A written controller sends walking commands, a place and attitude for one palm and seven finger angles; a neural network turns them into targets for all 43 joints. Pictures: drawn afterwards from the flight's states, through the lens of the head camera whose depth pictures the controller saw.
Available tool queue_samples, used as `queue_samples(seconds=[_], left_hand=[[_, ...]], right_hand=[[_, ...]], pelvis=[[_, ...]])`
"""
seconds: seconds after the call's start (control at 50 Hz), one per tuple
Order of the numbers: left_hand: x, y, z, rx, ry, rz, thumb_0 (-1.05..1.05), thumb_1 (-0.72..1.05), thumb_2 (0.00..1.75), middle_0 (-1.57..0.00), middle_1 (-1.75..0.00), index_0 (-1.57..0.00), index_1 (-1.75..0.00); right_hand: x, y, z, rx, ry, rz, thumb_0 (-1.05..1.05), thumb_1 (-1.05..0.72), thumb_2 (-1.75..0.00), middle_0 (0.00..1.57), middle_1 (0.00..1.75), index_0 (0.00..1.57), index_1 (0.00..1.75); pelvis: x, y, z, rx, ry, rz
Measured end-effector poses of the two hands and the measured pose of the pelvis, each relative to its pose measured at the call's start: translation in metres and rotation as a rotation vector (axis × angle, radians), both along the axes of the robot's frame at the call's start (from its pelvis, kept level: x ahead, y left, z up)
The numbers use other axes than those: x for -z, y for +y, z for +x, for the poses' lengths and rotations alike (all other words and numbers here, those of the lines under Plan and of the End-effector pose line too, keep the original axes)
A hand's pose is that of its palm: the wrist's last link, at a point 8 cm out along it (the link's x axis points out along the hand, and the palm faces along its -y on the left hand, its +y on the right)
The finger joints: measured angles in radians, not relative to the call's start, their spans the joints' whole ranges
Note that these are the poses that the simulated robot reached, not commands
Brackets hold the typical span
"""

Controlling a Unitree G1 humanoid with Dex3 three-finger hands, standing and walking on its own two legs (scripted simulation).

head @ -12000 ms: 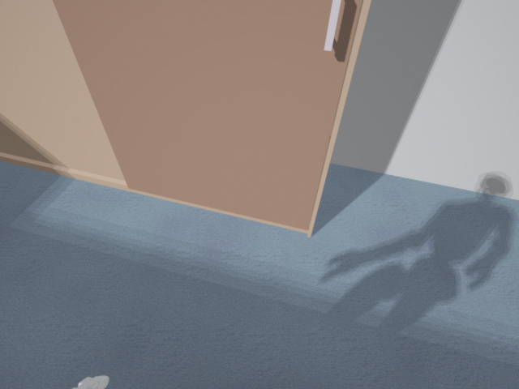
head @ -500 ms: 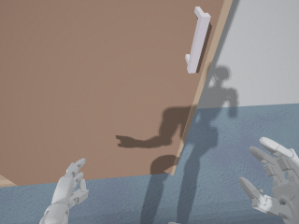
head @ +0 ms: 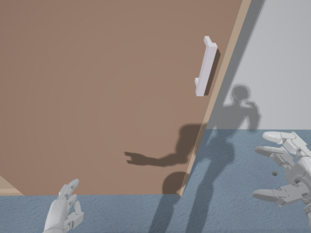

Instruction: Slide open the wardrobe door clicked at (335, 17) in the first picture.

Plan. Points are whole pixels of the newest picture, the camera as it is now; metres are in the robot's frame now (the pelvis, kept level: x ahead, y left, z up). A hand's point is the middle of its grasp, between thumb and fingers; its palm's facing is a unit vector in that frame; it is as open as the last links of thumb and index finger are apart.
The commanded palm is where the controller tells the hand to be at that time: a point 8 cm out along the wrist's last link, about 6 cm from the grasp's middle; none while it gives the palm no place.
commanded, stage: raise the hand with hooked fingers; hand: right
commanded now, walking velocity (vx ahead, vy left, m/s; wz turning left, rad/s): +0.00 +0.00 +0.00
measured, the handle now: (203, 67) +0.47 -0.11 +0.22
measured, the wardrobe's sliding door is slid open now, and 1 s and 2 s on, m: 0.00 0.00 0.00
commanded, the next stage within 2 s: move the hooked fingers beside the handle in 0.96 s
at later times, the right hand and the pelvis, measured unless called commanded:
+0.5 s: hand out of the picture +0.26 -0.29 +0.26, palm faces +0.10 +0.98 -0.15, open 14.0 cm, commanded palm +0.23 -0.33 +0.24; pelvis -0.01 +0.00 +0.01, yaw -1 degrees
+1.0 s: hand (306, 125) +0.28 -0.27 +0.22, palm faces +0.07 +0.99 -0.14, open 14.0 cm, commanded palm +0.23 -0.31 +0.24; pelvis -0.01 +0.01 +0.01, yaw -1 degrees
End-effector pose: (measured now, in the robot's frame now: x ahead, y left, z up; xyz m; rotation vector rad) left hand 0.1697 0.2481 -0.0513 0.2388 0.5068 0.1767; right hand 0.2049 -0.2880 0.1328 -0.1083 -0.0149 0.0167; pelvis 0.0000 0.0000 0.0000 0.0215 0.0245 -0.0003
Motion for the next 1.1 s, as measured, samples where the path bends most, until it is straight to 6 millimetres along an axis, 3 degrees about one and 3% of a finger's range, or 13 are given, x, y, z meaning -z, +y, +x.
queue_samples(seconds=[0.14,0.24,0.34,0.42,0.5,0.54,0.6,0.7,0.76,0.82,0.92,1.02,1.1], left_hand=[[-0.018,-0.036,0.021,0.085,-0.087,-0.052,0.01,0.90,0.90,-0.20,-0.30,-0.20,-0.30],[-0.014,-0.052,0.023,0.123,-0.063,-0.096,0.01,0.90,0.90,-0.20,-0.30,-0.20,-0.30],[-0.008,-0.055,0.015,0.133,-0.006,-0.093,0.01,0.90,0.90,-0.20,-0.30,-0.20,-0.30],[-0.007,-0.053,0.009,0.129,0.016,-0.083,0.01,0.90,0.90,-0.20,-0.30,-0.20,-0.30],[-0.005,-0.045,0.006,0.114,0.027,-0.088,0.01,0.90,0.90,-0.20,-0.30,-0.20,-0.30],[-0.003,-0.039,0.004,0.102,0.035,-0.094,0.01,0.90,0.90,-0.20,-0.30,-0.20,-0.30],[0.001,-0.029,0.001,0.082,0.048,-0.098,0.01,0.90,0.90,-0.20,-0.30,-0.20,-0.30],[0.000,-0.015,-0.001,0.055,0.057,-0.075,0.02,0.90,0.90,-0.20,-0.30,-0.20,-0.30],[-0.006,-0.013,0.001,0.051,0.038,-0.060,0.02,0.90,0.90,-0.20,-0.30,-0.20,-0.30],[-0.011,-0.014,0.006,0.057,0.012,-0.062,0.02,0.90,0.90,-0.20,-0.30,-0.20,-0.30],[-0.008,-0.015,0.015,0.075,0.005,-0.087,0.01,0.90,0.90,-0.20,-0.30,-0.20,-0.30],[-0.002,-0.014,0.019,0.075,0.017,-0.100,0.01,0.90,0.90,-0.20,-0.30,-0.20,-0.30],[-0.004,-0.016,0.020,0.071,0.008,-0.101,0.01,0.90,0.90,-0.20,-0.30,-0.20,-0.30]], right_hand=[[-0.065,-0.030,0.006,0.074,-0.214,-0.020,0.00,0.39,-0.35,0.29,1.12,0.30,1.12],[-0.064,-0.045,0.015,0.091,-0.070,-0.005,0.00,0.45,-0.32,0.30,1.17,0.30,1.17],[-0.065,-0.041,0.022,0.061,-0.013,-0.017,-0.01,0.48,-0.31,0.30,1.19,0.30,1.18],[-0.102,-0.041,0.023,0.050,-0.164,-0.055,-0.01,0.49,-0.30,0.30,1.19,0.30,1.19],[-0.132,-0.057,0.029,0.088,-0.216,-0.048,-0.01,0.50,-0.30,0.30,1.19,0.30,1.19],[-0.133,-0.065,0.036,0.109,-0.165,-0.034,-0.01,0.50,-0.30,0.30,1.20,0.30,1.20],[-0.112,-0.064,0.045,0.102,-0.029,-0.018,0.00,0.50,-0.30,0.30,1.20,0.30,1.20],[-0.082,-0.033,0.045,0.005,0.027,-0.009,-0.01,0.50,-0.30,0.29,1.20,0.30,1.19],[-0.094,-0.022,0.038,-0.010,-0.105,-0.014,-0.01,0.50,-0.30,0.30,1.20,0.30,1.19],[-0.113,-0.030,0.034,0.046,-0.210,-0.012,-0.01,0.50,-0.30,0.30,1.20,0.30,1.20],[-0.112,-0.051,0.041,0.152,-0.090,0.000,-0.01,0.50,-0.30,0.30,1.20,0.30,1.20],[-0.093,-0.029,0.047,0.062,0.024,-0.037,-0.01,0.50,-0.30,0.30,1.20,0.30,1.20],[-0.105,-0.014,0.043,-0.008,-0.107,-0.027,-0.01,0.50,-0.30,0.30,1.20,0.30,1.20]], pelvis=[[-0.005,-0.003,-0.003,0.007,-0.047,0.001],[-0.008,-0.006,-0.008,0.015,-0.055,-0.001],[-0.010,-0.006,-0.012,0.015,-0.062,-0.003],[-0.012,-0.004,-0.010,0.012,-0.072,-0.003],[-0.013,-0.002,-0.008,0.014,-0.073,-0.005],[-0.013,-0.002,-0.009,0.016,-0.066,-0.006],[-0.012,-0.001,-0.011,0.013,-0.052,-0.008],[-0.012,0.000,-0.010,0.003,-0.049,-0.010],[-0.012,0.005,-0.005,-0.004,-0.058,-0.010],[-0.012,0.009,-0.003,-0.002,-0.067,-0.009],[-0.012,0.011,-0.004,0.013,-0.064,-0.009],[-0.011,0.011,-0.005,0.013,-0.052,-0.012],[-0.012,0.013,0.000,0.004,-0.055,-0.013]])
